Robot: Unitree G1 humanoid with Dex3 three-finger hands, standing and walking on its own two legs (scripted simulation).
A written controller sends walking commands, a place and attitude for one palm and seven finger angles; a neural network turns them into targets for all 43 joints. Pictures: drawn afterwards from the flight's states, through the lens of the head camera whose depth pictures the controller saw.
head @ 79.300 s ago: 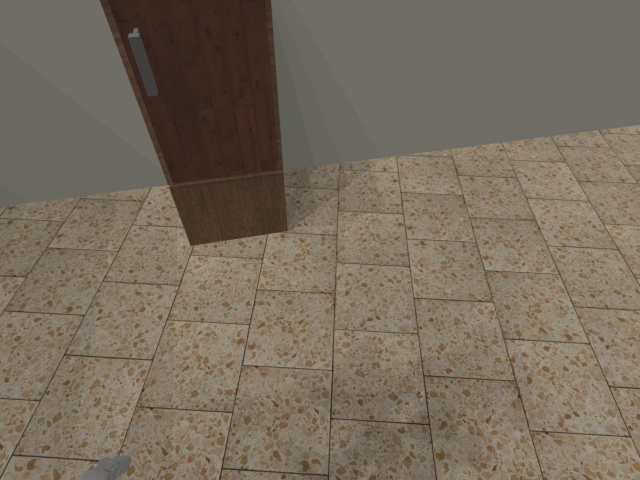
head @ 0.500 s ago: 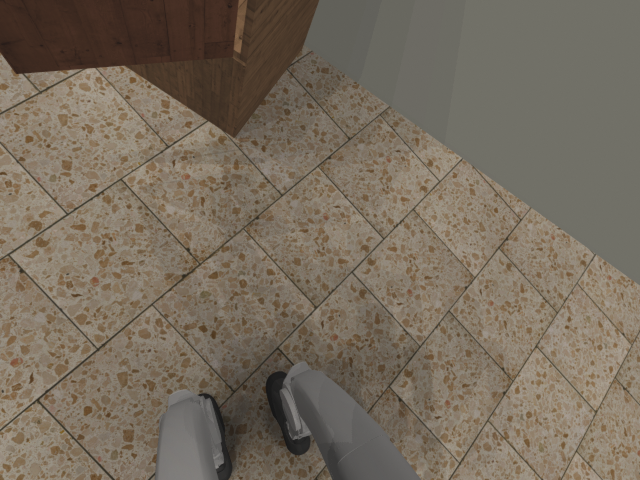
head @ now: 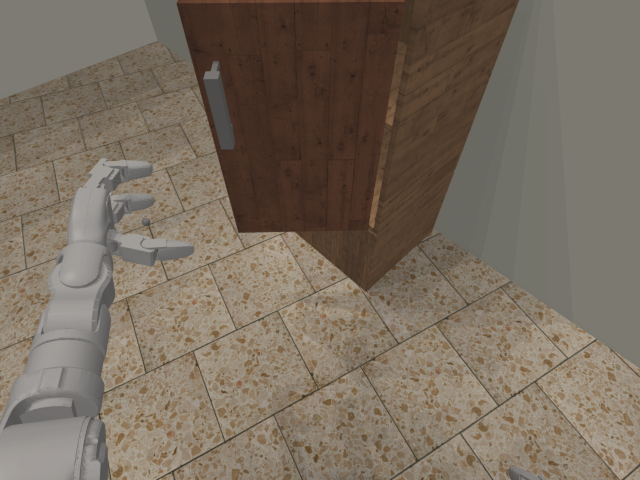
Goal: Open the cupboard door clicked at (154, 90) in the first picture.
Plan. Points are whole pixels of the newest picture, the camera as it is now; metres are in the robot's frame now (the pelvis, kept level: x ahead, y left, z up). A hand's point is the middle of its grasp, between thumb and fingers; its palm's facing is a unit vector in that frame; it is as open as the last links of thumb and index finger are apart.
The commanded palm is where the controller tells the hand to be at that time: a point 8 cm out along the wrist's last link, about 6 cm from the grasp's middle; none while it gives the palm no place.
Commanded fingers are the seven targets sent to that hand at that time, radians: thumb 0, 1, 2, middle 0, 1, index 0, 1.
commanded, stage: draw the hand back to the body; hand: left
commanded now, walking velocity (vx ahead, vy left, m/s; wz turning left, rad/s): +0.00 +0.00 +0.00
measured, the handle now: (222, 106) +0.75 +0.16 +0.04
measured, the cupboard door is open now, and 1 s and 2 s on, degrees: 47 47 47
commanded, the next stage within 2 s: step back with the hand held close in 0.90 s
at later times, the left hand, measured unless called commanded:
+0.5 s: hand (33, 360) +0.22 +0.23 +0.16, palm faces +0.42 -0.80 -0.43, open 8.8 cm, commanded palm +0.16 +0.27 +0.19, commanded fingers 0.00 0.90 0.90 -0.20 -0.30 -0.20 -0.30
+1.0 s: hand (67, 333) +0.24 +0.20 +0.18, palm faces +0.41 -0.79 -0.47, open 7.4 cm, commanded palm +0.16 +0.25 +0.20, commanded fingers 0.00 0.90 0.90 -0.20 -0.30 -0.20 -0.30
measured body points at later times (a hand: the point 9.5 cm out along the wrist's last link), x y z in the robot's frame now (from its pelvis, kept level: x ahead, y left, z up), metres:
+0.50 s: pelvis +0.00 -0.03 +0.03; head +0.00 -0.07 +0.48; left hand +0.19 +0.27 +0.19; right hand +0.19 -0.24 -0.07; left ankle -0.01 +0.08 -0.71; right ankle -0.02 -0.12 -0.71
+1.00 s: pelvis +0.03 -0.05 +0.03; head +0.03 -0.09 +0.47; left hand +0.21 +0.24 +0.20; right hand +0.21 -0.28 -0.07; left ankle -0.01 +0.08 -0.71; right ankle -0.02 -0.12 -0.71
